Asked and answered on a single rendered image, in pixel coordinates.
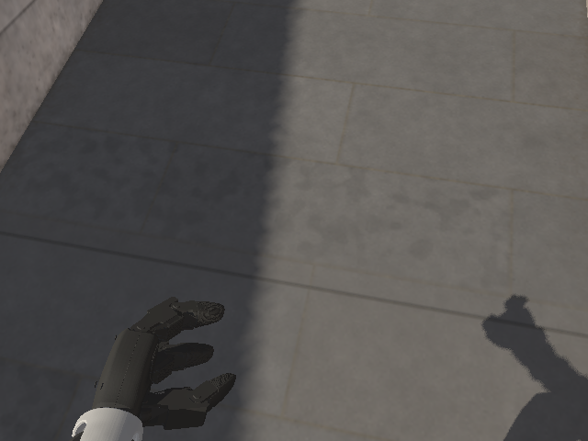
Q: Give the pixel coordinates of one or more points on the robot left forearm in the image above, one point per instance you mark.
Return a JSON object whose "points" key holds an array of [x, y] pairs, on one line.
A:
{"points": [[107, 424]]}

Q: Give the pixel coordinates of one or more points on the robot left hand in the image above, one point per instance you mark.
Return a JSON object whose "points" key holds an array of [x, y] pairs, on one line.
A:
{"points": [[141, 356]]}

